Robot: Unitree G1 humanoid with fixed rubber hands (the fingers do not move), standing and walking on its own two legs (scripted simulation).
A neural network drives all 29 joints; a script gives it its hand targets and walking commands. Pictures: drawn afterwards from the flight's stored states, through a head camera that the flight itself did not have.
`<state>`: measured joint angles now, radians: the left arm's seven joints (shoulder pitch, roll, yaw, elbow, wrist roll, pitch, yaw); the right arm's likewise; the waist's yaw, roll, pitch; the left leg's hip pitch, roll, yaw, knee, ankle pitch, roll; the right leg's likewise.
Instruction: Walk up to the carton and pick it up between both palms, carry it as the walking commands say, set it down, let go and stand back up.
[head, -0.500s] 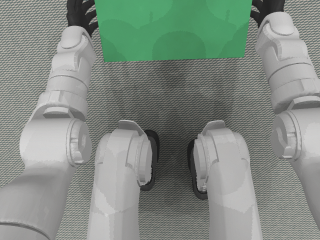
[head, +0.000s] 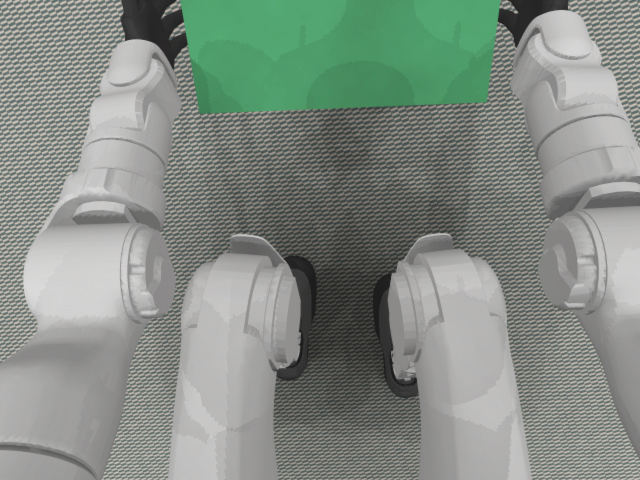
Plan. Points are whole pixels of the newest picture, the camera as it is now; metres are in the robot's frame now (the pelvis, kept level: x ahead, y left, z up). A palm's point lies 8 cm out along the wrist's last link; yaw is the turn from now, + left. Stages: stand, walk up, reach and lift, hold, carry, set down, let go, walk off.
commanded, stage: set down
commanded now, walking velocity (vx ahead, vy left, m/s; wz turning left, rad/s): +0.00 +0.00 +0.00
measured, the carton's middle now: (337, 18) +0.57 +0.02 -0.22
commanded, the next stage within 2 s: none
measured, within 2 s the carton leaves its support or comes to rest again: rests again in 0.46 s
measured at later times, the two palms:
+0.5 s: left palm (158, 88) +0.48 +0.22 -0.19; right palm (509, 85) +0.49 -0.17 -0.19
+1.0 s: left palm (130, 84) +0.49 +0.25 -0.18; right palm (545, 68) +0.50 -0.21 -0.18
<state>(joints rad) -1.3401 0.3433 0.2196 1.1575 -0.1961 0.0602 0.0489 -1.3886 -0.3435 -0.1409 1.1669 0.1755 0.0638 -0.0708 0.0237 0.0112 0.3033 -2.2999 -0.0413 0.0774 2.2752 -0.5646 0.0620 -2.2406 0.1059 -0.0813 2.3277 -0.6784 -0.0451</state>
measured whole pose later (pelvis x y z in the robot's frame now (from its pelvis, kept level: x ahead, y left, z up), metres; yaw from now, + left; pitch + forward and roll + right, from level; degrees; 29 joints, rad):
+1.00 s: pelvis -0.02 +0.01 -0.01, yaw -1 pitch +28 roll -1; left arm -1.26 0.46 0.13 0.98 -0.30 0.09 0.04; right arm -1.31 -0.45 -0.11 1.00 0.26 0.11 -0.07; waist 0.03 0.02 0.52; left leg -2.25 0.00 0.11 2.30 -0.53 0.11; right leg -2.19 0.05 -0.09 2.35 -0.64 -0.06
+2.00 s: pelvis -0.03 +0.00 +0.20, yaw -1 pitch +28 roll -1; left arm -1.24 0.55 0.26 0.49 -0.25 0.48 -0.01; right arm -1.28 -0.50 -0.20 0.54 0.24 0.47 -0.04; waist 0.03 -0.01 0.52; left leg -1.67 -0.05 0.02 1.60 -0.41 0.04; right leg -1.63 0.09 -0.05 1.63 -0.48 -0.05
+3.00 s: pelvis +0.06 +0.01 +0.38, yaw +0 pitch +15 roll -1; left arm -0.08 0.25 0.08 0.38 -0.08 0.18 -0.03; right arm -0.14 -0.25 -0.09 0.40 0.03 0.19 0.01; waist 0.04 0.04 0.08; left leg -0.83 -0.06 -0.03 0.90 -0.33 0.04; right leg -0.77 0.09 0.00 0.88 -0.37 -0.04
